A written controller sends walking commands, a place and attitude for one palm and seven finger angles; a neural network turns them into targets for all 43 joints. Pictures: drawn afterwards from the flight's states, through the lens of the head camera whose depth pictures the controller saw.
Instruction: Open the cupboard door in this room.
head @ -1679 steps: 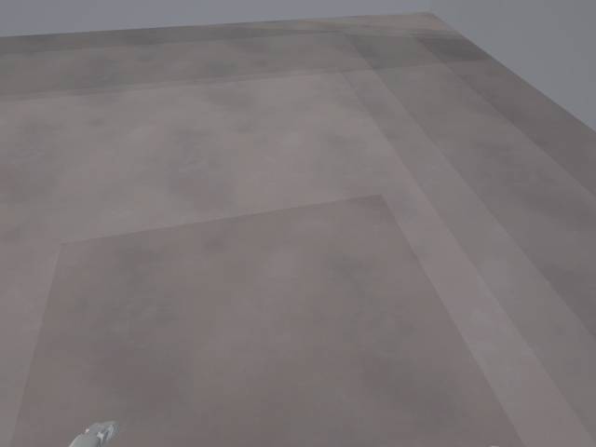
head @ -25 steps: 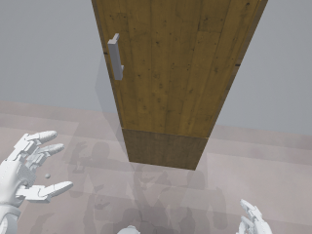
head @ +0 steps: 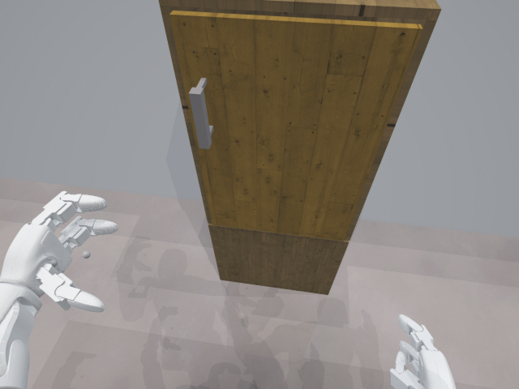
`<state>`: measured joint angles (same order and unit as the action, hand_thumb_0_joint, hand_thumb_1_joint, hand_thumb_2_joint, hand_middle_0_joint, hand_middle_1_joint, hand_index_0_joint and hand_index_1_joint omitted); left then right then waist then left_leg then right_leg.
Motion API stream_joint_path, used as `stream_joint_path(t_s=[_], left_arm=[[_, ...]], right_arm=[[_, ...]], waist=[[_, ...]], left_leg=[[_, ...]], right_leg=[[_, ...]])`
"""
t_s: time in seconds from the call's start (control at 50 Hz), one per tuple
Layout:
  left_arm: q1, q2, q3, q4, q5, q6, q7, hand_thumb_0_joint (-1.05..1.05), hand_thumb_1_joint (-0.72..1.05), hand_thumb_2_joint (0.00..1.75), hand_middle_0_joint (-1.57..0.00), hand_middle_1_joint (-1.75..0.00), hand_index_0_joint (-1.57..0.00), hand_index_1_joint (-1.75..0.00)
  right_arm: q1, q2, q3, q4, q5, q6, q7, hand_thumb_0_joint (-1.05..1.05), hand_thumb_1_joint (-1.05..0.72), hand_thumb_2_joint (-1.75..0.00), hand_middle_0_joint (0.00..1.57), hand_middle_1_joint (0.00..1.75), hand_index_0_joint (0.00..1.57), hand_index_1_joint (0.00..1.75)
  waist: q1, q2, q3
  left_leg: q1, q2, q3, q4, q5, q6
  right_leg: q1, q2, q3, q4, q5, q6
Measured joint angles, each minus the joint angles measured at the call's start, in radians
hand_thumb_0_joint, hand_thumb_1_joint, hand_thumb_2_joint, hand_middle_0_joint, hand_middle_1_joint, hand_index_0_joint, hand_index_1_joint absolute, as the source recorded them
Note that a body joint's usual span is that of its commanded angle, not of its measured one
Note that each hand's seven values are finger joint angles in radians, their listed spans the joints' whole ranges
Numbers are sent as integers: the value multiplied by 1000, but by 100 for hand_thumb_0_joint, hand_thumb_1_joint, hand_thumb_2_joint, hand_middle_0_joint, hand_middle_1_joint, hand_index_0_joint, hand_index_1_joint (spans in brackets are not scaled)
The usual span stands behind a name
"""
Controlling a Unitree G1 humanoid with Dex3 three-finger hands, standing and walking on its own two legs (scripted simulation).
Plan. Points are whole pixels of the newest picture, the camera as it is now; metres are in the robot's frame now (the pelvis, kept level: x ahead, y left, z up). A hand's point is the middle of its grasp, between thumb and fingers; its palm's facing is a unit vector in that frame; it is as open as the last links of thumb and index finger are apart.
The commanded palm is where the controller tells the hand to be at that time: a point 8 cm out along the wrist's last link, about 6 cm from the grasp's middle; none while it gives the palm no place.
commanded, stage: raise the hand with hooked fingers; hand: left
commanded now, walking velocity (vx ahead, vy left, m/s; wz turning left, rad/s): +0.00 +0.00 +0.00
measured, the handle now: (204, 114) +0.58 +0.16 +0.11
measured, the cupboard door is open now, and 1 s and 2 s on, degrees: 0 0 0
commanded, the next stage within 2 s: move the hooked fingers beside the handle in 0.66 s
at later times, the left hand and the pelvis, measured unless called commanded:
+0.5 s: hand (74, 232) +0.29 +0.28 +0.12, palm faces +0.00 -1.00 -0.02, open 14.0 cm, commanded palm +0.26 +0.32 +0.13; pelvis -0.01 +0.01 +0.01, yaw -1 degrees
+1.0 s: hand (93, 210) +0.32 +0.27 +0.13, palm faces -0.04 -1.00 -0.01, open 14.0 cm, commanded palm +0.30 +0.32 +0.13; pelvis +0.00 +0.00 +0.01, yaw +0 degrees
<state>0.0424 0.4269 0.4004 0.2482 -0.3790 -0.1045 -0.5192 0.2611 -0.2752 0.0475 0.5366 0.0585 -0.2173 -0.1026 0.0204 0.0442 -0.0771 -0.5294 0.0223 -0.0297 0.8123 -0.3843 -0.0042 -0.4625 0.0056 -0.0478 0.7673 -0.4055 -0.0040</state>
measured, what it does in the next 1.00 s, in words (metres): stands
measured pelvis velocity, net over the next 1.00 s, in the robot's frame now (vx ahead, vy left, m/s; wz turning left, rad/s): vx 0.00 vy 0.00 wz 0.00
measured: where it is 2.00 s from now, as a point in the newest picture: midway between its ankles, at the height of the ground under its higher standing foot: outside the picture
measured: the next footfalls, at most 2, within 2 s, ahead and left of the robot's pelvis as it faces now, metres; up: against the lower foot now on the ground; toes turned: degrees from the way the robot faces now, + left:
none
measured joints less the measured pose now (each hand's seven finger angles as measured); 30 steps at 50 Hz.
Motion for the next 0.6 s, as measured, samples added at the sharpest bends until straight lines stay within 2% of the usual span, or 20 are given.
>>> stream_joint_path(t_s=[0.08, 0.12, 0.26, 0.32, 0.44, 0.6], left_arm=[[-54, 4, 26, 4, 0, -39, 5, -1, -49, 31, -30, -119, -30, -120], [-91, 17, 41, 30, -2, -39, 1, -1, -50, 31, -30, -120, -30, -120], [-168, 69, 46, 147, 7, 46, -32, -1, -50, 30, -30, -120, -30, -120], [-143, 56, 39, 133, 9, 43, -36, -1, -50, 30, -30, -120, -29, -120], [-123, 20, 48, 105, 12, -2, -14, -1, -50, 30, -30, -120, -30, -120], [-130, 26, 39, 98, 30, 6, -5, -1, -50, 30, -30, -120, -30, -120]], right_arm=[[8, 7, 6, 17, -1, 0, -6, 1, -91, -90, 21, 30, 20, 30], [12, 9, 10, 25, 2, 3, -10, 1, -91, -90, 21, 30, 20, 30], [31, -7, 8, 23, 11, 14, -11, 1, -91, -90, 21, 30, 20, 30], [37, -13, 1, 17, 9, 13, -4, 1, -91, -90, 21, 30, 20, 30], [40, -9, -2, 18, 3, 11, -1, 1, -91, -90, 21, 30, 20, 30], [30, -1, 5, 19, 3, 7, -9, 1, -91, -90, 21, 30, 20, 30]], waist=[[0, -11, 13], [-3, -13, 14], [-16, -6, 12], [-19, -5, 11], [-15, -23, 20], [-10, -18, 26]], left_leg=[[23, 1, 2, -18, 11, 0], [34, 0, 3, -28, 16, 0], [54, -4, 11, -64, 38, 5], [58, -5, 20, -74, 42, 9], [67, -5, 25, -77, 43, 9], [77, -6, 17, -84, 46, 8]], right_leg=[[22, 1, 2, -18, 12, -1], [32, 0, 2, -27, 17, 0], [50, -4, 10, -60, 39, 5], [48, -6, 19, -66, 45, 8], [54, -5, 25, -66, 45, 8], [70, -6, 17, -79, 48, 7]])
